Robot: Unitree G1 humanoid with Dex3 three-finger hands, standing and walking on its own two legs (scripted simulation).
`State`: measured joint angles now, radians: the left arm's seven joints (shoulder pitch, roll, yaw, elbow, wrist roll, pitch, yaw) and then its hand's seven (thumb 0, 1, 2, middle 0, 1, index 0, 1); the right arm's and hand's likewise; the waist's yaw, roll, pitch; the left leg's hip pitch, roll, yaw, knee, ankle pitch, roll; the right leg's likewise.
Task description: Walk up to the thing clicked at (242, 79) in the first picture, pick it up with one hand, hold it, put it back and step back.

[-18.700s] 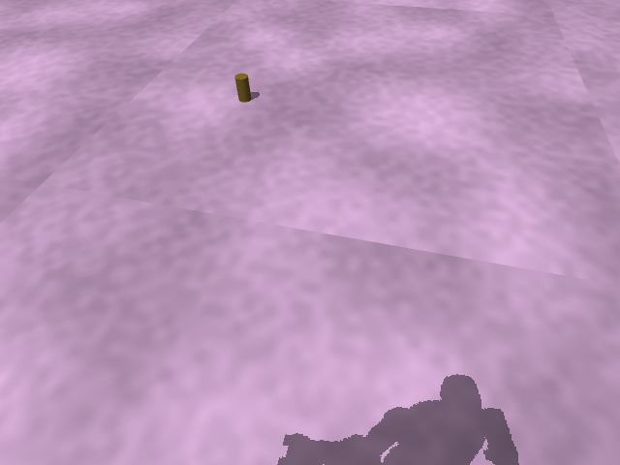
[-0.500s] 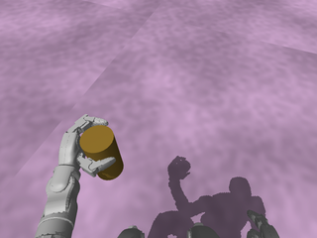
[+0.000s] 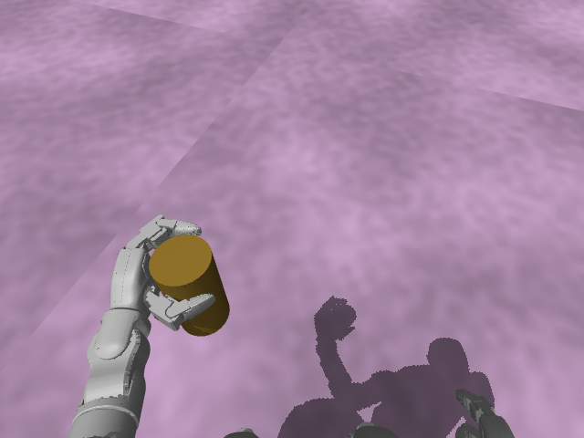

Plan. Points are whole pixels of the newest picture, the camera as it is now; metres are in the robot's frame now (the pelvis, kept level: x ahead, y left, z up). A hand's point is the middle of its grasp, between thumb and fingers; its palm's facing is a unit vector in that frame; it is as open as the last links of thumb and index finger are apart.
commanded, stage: hold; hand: left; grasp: from the side
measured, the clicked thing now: (194, 288) +0.32 +0.16 -0.01
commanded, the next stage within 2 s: none
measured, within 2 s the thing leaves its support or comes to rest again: neither
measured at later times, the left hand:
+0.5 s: hand (174, 279) +0.31 +0.18 +0.05, palm faces +0.00 -1.00 -0.02, open 11.1 cm
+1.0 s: hand (169, 273) +0.31 +0.18 +0.05, palm faces +0.01 -1.00 -0.02, open 11.1 cm
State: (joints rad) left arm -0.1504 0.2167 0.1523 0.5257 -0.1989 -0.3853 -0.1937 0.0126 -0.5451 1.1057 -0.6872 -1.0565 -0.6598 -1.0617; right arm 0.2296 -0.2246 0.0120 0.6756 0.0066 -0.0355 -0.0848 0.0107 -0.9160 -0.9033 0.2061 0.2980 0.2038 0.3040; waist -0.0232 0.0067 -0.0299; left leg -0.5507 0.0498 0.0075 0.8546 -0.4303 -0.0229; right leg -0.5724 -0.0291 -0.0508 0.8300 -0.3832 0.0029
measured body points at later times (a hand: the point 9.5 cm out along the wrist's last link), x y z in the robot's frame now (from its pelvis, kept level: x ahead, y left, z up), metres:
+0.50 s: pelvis -0.01 +0.00 +0.01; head +0.03 +0.01 +0.46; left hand +0.31 +0.23 +0.05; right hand +0.12 -0.24 -0.10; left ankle +0.00 +0.13 -0.70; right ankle +0.02 -0.12 -0.70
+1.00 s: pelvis -0.01 +0.01 +0.01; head +0.03 +0.01 +0.46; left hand +0.31 +0.23 +0.06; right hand +0.11 -0.24 -0.10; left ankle +0.00 +0.13 -0.70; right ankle +0.02 -0.12 -0.70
